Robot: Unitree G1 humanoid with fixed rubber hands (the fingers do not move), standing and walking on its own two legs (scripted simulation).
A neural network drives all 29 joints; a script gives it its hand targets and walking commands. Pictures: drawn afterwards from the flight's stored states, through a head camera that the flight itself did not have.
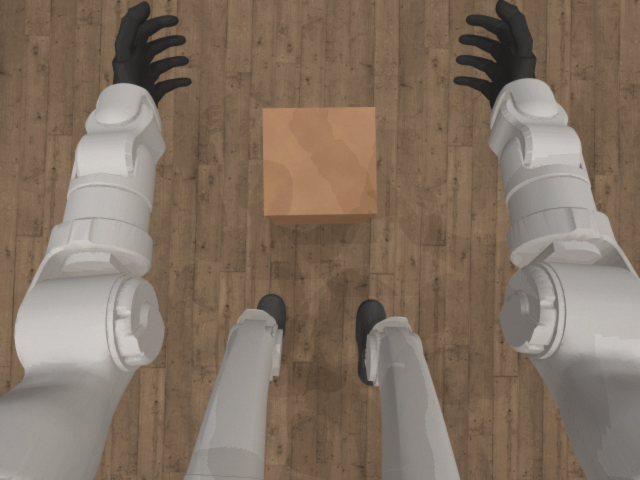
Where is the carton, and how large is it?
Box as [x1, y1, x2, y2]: [262, 107, 376, 224]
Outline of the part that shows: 374,107 262,108 264,215 278,224 361,222 375,214 376,175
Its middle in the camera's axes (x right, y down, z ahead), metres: +0.00 -0.15 +0.85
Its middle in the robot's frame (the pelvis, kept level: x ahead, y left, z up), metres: +0.52 +0.02 -0.52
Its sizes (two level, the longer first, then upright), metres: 0.210 0.200 0.250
